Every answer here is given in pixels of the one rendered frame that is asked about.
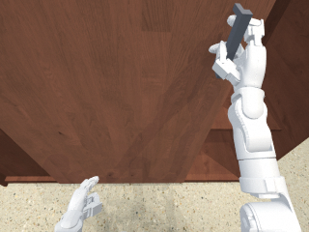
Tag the handle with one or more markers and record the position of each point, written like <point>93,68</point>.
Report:
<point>240,25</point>

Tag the robot right hand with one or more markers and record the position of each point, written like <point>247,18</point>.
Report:
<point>250,62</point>

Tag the right robot forearm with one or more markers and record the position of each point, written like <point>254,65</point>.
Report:
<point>259,172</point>

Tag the wardrobe door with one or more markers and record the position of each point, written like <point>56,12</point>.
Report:
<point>119,89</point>
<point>15,162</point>

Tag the robot right upper arm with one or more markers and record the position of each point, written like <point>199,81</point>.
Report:
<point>267,216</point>

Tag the robot left hand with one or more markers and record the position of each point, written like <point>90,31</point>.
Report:
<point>88,205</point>

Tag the left robot forearm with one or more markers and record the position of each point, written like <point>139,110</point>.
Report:
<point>71,221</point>

